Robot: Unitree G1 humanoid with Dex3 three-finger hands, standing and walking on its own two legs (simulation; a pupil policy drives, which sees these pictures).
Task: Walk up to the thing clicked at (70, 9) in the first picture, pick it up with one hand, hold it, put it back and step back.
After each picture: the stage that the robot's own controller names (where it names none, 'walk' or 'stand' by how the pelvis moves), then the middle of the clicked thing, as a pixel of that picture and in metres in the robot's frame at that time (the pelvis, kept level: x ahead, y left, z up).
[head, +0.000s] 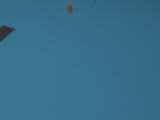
stand; (69, 8) +2.17 +0.12 -0.72
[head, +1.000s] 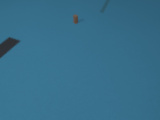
walk; (75, 19) +2.05 +0.21 -0.72
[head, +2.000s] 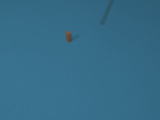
walk; (68, 36) +1.41 +0.19 -0.72
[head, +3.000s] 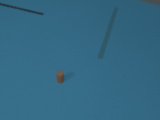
walk; (60, 77) +0.88 +0.16 -0.70
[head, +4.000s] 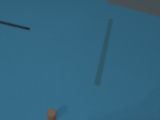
walk; (51, 115) +0.52 +0.15 -0.71
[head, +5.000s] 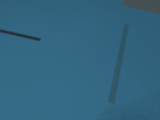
stand; out of the picture +0.33 +0.15 -0.71
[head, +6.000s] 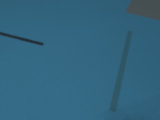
stand; out of the picture +0.31 +0.15 -0.72
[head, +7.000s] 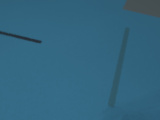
stand; out of the picture +0.32 +0.15 -0.73
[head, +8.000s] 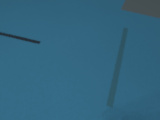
stand; out of the picture +0.33 +0.16 -0.73
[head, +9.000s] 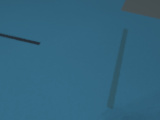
stand; out of the picture +0.32 +0.16 -0.73
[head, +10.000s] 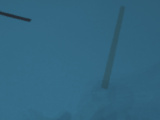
go down; out of the picture +0.34 +0.16 -0.69
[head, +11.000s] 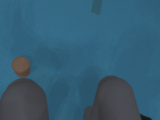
go down; (21, 67) +0.40 +0.20 -0.29
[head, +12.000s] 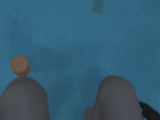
close in; (20, 67) +0.40 +0.21 -0.28
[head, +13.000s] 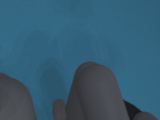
close; out of the picture +0.38 +0.23 -0.22
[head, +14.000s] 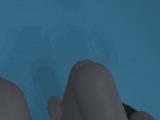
close; out of the picture +0.39 +0.25 -0.21
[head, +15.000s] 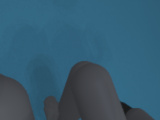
lift; out of the picture +0.37 +0.25 -0.23
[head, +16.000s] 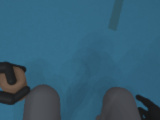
lift; (15, 85) +0.30 +0.22 -0.06
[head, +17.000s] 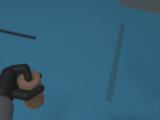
hold; (32, 90) +0.32 +0.16 +0.03
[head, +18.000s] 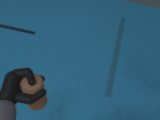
hold; (35, 92) +0.32 +0.16 +0.00
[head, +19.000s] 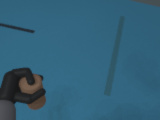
hold; (33, 92) +0.32 +0.17 +0.00
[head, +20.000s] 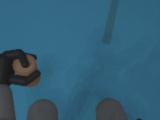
crouch; (28, 71) +0.38 +0.18 -0.08
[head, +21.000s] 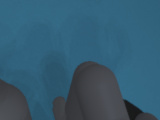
lower; out of the picture +0.39 +0.26 -0.22
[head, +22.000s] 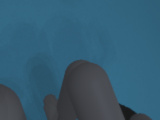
lower; out of the picture +0.41 +0.28 -0.22
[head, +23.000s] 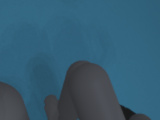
lower; out of the picture +0.40 +0.27 -0.23
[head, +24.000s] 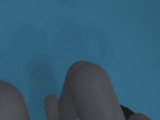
lower; out of the picture +0.40 +0.27 -0.23
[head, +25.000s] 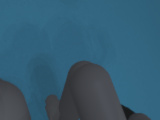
loosen; out of the picture +0.39 +0.27 -0.23
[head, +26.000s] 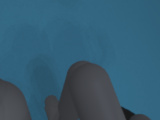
withdraw; out of the picture +0.38 +0.25 -0.23
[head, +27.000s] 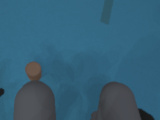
walk; (34, 72) +0.41 +0.20 -0.32
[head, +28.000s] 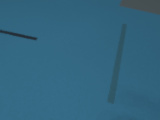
stand; out of the picture +0.33 +0.14 -0.66
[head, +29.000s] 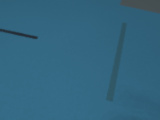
stand; out of the picture +0.35 +0.16 -0.67
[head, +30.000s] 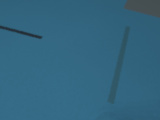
stand; out of the picture +0.35 +0.14 -0.69
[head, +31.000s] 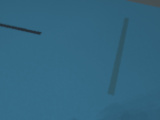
walk; out of the picture +0.38 +0.15 -0.71
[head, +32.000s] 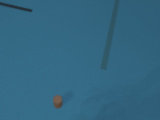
walk; (57, 102) +0.50 +0.13 -0.70
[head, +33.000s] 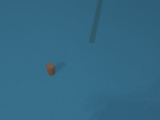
walk; (50, 69) +0.79 +0.24 -0.69
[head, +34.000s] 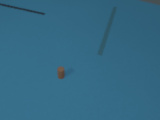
stand; (61, 72) +0.95 +0.17 -0.71
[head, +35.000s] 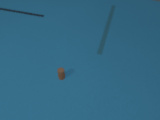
stand; (61, 73) +0.96 +0.19 -0.73
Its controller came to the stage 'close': yes
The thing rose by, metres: 0.71
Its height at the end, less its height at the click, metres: +0.00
